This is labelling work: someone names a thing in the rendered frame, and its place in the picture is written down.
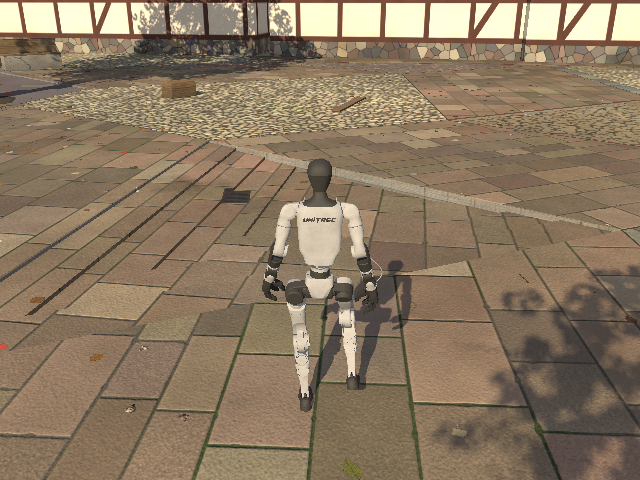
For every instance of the right robot thigh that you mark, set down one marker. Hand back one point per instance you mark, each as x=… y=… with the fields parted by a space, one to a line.
x=343 y=290

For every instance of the right robot hand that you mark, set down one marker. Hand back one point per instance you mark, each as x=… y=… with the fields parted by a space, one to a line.
x=372 y=297

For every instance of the right robot upper arm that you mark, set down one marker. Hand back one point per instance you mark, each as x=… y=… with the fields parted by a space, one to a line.
x=351 y=212

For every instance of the left robot forearm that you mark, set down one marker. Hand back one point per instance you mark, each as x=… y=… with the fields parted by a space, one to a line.
x=272 y=266

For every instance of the right robot forearm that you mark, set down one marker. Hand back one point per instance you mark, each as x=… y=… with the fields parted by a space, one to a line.
x=366 y=271

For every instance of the robot left foot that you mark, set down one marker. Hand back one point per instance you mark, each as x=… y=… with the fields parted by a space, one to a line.
x=305 y=403

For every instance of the left robot upper arm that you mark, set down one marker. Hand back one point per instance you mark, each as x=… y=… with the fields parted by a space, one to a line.
x=288 y=212

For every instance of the left robot hand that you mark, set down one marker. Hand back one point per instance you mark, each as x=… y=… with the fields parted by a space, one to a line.
x=274 y=286

